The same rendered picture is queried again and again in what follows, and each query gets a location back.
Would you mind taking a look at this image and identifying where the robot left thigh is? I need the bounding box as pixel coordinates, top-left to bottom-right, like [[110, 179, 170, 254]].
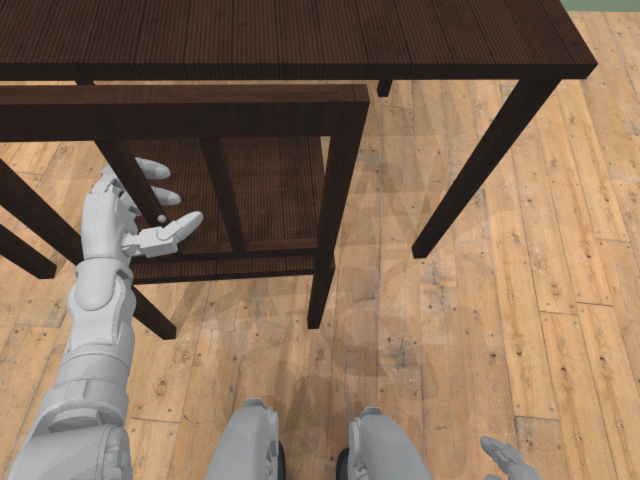
[[204, 406, 279, 480]]

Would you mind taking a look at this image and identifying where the left robot upper arm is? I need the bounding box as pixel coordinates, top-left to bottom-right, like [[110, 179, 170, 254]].
[[12, 424, 133, 480]]

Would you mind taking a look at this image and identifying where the table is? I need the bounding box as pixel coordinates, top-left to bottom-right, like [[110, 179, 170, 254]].
[[0, 0, 598, 279]]

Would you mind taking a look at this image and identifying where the right robot hand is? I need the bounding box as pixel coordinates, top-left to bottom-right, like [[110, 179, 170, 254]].
[[480, 436, 542, 480]]

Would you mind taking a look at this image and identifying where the left robot hand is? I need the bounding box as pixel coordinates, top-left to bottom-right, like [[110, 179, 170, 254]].
[[81, 157, 203, 267]]

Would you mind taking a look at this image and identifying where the robot right thigh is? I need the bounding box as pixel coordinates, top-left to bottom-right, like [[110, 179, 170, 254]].
[[348, 414, 434, 480]]

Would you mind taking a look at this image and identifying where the left robot forearm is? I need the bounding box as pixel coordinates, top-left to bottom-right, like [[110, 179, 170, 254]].
[[6, 257, 136, 480]]

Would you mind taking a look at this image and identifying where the chair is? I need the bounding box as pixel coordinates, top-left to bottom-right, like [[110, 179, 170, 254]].
[[0, 84, 370, 340]]

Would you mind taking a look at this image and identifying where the robot thigh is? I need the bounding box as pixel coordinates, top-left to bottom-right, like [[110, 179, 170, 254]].
[[348, 414, 434, 480], [204, 406, 279, 480]]

